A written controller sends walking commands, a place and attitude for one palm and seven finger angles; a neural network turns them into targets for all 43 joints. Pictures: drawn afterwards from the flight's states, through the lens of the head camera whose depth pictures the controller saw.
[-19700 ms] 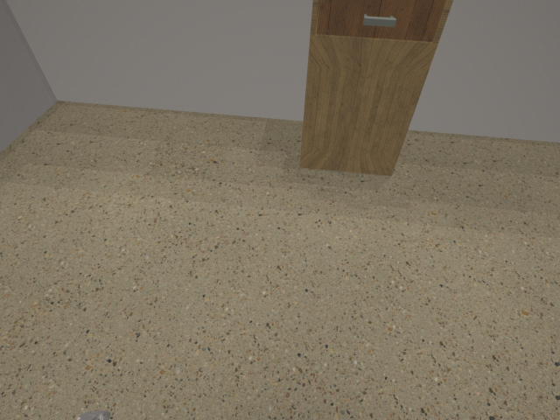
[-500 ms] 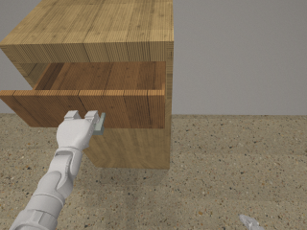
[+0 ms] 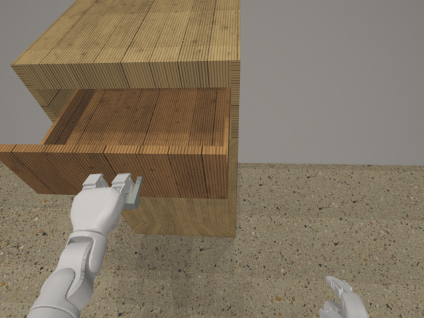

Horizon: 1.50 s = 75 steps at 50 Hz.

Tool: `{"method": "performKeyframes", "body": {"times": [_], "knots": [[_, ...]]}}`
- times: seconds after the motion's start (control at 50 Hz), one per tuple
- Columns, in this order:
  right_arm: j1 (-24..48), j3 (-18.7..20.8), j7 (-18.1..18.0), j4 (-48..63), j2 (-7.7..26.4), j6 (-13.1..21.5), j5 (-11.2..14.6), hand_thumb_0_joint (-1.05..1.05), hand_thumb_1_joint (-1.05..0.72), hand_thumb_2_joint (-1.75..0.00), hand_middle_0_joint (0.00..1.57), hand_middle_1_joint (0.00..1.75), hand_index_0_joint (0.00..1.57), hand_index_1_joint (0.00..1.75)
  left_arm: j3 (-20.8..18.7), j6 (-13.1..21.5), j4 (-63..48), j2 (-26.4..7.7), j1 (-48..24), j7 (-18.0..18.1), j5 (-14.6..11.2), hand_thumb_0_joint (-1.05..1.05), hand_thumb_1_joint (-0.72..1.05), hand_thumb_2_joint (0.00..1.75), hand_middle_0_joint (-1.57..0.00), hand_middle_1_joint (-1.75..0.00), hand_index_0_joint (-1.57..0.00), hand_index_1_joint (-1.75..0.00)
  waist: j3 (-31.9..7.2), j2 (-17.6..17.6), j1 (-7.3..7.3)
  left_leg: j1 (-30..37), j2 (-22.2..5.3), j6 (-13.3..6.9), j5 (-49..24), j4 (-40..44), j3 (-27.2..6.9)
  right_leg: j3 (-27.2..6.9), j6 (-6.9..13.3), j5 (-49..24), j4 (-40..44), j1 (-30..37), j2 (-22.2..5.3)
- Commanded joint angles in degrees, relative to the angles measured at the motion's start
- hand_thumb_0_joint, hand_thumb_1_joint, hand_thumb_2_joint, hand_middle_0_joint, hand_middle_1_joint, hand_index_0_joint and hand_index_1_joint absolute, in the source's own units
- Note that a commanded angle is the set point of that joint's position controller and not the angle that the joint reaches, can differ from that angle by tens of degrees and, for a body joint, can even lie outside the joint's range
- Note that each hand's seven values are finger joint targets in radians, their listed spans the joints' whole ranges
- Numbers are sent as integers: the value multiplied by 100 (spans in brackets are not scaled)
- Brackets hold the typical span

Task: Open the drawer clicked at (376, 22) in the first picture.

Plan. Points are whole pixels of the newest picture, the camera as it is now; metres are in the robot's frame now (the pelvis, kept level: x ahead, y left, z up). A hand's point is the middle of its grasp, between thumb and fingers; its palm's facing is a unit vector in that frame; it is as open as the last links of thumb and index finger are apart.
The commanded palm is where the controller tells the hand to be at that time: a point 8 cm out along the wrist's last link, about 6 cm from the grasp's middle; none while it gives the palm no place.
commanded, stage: pull the drawer open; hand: left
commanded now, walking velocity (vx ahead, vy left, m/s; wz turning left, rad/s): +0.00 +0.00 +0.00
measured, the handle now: (112, 190) +0.34 +0.24 +0.04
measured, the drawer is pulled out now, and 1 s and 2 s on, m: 0.19 0.30 0.30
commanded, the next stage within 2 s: open the thumb to release the handle in 1.12 s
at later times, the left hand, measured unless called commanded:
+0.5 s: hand (104, 242) +0.24 +0.23 +0.02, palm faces +0.00 -0.08 -1.00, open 5.8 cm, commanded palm +0.21 +0.24 +0.07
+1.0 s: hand (93, 273) +0.19 +0.23 +0.02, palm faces +0.00 -0.09 -1.00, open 5.8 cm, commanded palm +0.14 +0.23 +0.07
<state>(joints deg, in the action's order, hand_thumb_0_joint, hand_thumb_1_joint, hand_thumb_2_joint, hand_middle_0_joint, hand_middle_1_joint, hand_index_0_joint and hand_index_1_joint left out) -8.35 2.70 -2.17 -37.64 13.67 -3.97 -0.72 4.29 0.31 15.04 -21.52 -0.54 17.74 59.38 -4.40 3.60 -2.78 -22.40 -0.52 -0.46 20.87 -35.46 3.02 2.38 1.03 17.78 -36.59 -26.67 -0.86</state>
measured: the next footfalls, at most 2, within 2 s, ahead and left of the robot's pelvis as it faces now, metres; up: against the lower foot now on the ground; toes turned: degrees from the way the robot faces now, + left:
none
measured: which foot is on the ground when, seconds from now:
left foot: down 0.00-1.00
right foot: down 0.00-1.00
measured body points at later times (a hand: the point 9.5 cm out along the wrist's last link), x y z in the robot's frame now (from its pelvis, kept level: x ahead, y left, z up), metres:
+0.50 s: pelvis +0.01 +0.00 +0.00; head +0.04 -0.03 +0.45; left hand +0.24 +0.23 +0.07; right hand +0.20 -0.23 -0.11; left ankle -0.04 +0.11 -0.72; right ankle +0.00 -0.11 -0.72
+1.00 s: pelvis +0.01 +0.00 -0.01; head +0.04 -0.03 +0.44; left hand +0.18 +0.23 +0.07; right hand +0.22 -0.22 -0.11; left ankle -0.04 +0.11 -0.72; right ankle +0.00 -0.11 -0.72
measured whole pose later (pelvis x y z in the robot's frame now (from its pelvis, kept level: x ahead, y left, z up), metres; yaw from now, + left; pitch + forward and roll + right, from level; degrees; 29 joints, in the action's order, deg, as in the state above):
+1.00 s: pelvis +0.01 +0.00 -0.01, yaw -1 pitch +7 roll +0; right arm -5.3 1.0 0.2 -34.6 12.6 -4.3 -2.7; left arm 2.1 1.0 -10.4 -21.7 29.5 21.3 58.9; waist -4.6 3.4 -4.8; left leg -23.5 -1.3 -0.1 24.3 -40.6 3.6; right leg 1.7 1.2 20.8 -41.6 -28.2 -0.2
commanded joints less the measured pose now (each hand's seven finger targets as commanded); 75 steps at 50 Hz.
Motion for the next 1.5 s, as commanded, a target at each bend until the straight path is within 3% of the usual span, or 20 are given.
{"method": "performKeyframes", "body": {"times": [0.0,0.1,0.14,0.18,0.44,0.48,0.54,0.8,0.86,1.06,1.08,1.14,1.18,1.2,1.22,1.24,1.28,1.36,1.42,1.48], "knots": [[541,144,-60,835,648,290,-8,0,-90,-90,20,30,20,30,-656,48,-1543,-977,-962,311,-86,0,90,90,-40,-135,-40,-135,-1410,-238,-74,464,177,-43,-2186,324,-111,-71,110,-1876,286,1074,155],[655,115,-49,903,617,313,-29,0,-90,-90,20,30,20,30,-834,45,-1809,-1063,-312,303,-100,0,90,90,-40,-135,-40,-135,-1374,-230,-184,434,188,-33,-2204,333,-89,-111,112,-2026,284,1217,139],[673,116,-42,907,600,317,-36,0,-90,-90,20,30,20,30,-760,45,-1885,-931,-180,304,-106,0,90,90,-40,-135,-40,-135,-1361,-309,-179,424,183,-37,-2206,326,-96,-99,107,-2003,269,1187,144],[717,119,-50,908,613,319,-46,0,-90,-90,20,30,20,30,-977,35,-1937,-1120,70,333,-81,0,90,90,-40,-135,-40,-135,-1338,-294,-220,438,181,-29,-2227,317,-92,-128,119,-2006,281,1211,158],[882,79,10,995,529,321,-82,0,-90,-90,20,30,20,30,-872,-61,-2696,-845,1156,422,-109,0,90,90,-40,-135,-40,-135,-1225,-191,-252,478,162,-11,-2238,223,-108,-125,105,-2040,200,1090,147],[910,88,13,1023,534,320,-92,0,-90,-90,20,30,20,30,-1023,-48,-2873,-959,1378,442,-96,0,90,90,-40,-135,-40,-135,-1252,-187,-305,497,154,7,-2397,200,-115,-160,123,-2150,174,1133,161],[925,69,77,1076,499,325,-113,0,-90,-90,20,30,20,30,-897,-54,-3168,-795,1893,466,-112,0,90,90,-40,-135,-40,-135,-1231,-107,-320,536,135,7,-2572,130,-125,-140,106,-2240,111,1075,146],[965,27,150,1164,500,278,-195,0,-90,-90,20,30,20,30,-1053,11,-3677,-868,2615,684,-92,0,90,90,-40,-135,-40,-135,-1005,-195,-272,354,130,11,-2107,-100,-174,-205,100,-1895,-13,691,142],[965,36,150,1174,488,272,-200,0,-90,-90,20,30,20,30,-1075,30,-3752,-870,2816,738,-80,0,90,90,-40,-135,-40,-135,-1132,-195,-299,340,142,11,-2115,-155,-175,-230,105,-1949,-68,705,146],[1003,-46,251,1397,557,232,-157,0,-90,-90,20,30,20,30,-1078,-103,-4108,-863,3954,748,-224,0,90,90,-40,-135,-40,-135,-986,-200,-407,140,75,11,-2149,-202,-158,-300,83,-1967,-120,738,130],[1010,-51,235,1425,595,225,-142,0,-90,-90,20,30,20,30,-1244,-120,-4093,-992,4059,764,-261,0,90,90,-40,-135,-40,-135,-1039,-144,-431,127,57,29,-2184,-191,-157,-347,92,-2013,-115,797,139],[997,-71,285,1476,597,229,-131,0,-90,-90,20,30,20,30,-1196,-136,-4235,-921,4543,787,-292,0,90,90,-40,-135,-40,-135,-1030,-21,-473,65,36,21,-2365,-232,-138,-344,81,-2227,-198,835,120],[993,-62,300,1480,631,213,-132,0,-90,-90,20,30,20,30,-1264,-151,-4268,-971,4552,824,-285,0,90,90,-40,-135,-40,-135,-1042,-107,-443,66,11,29,-2499,-274,-160,-396,88,-2315,-213,788,131],[1044,-53,228,1150,665,112,-220,0,-90,-90,20,30,20,30,-1174,-111,-4166,-1116,2125,857,-89,0,90,90,-40,-135,-40,-135,-664,-233,95,4,120,16,-1785,-323,-268,-396,101,-1849,-192,183,143],[944,37,156,1219,560,166,-266,0,-90,-90,20,30,20,30,-1418,-34,-3944,-1122,2233,915,-29,0,83,87,-40,-134,-40,-134,-889,-23,-173,90,111,-6,-1627,-275,-236,-319,128,-1554,-189,319,154],[873,50,140,1225,525,222,-246,0,-90,-90,20,30,20,30,-1435,-23,-3649,-1083,2784,945,-10,0,76,84,-39,-134,-39,-134,-1102,62,-271,187,133,-3,-1715,-303,-206,-305,151,-1547,-198,397,174],[845,83,149,1250,552,244,-212,0,-90,-90,20,30,20,30,-1328,-34,-3791,-982,2984,935,-107,0,62,78,-38,-132,-38,-132,-1431,104,-284,341,122,43,-2210,-354,-216,-292,157,-1900,-254,539,170],[948,71,115,1175,547,209,-166,0,-90,-90,20,30,20,30,-1234,-119,-3666,-997,2664,851,-139,0,34,66,-36,-129,-36,-129,-1052,-273,-222,119,125,11,-1860,-264,-217,-209,104,-1785,-172,540,149],[1031,22,71,1144,516,196,-154,0,-90,-90,20,30,20,30,-1049,-203,-3498,-896,2362,777,-68,0,13,57,-35,-127,-35,-127,-940,-233,-232,131,144,4,-1606,-155,-217,-187,114,-1518,-89,553,141],[1063,-1,-11,1126,523,206,-146,0,-90,-90,20,30,20,30,-1190,-234,-3346,-1086,2196,693,-73,0,-8,48,-33,-124,-33,-124,-961,-263,-279,161,174,-7,-1442,-70,-200,-248,120,-1430,46,700,148]]}}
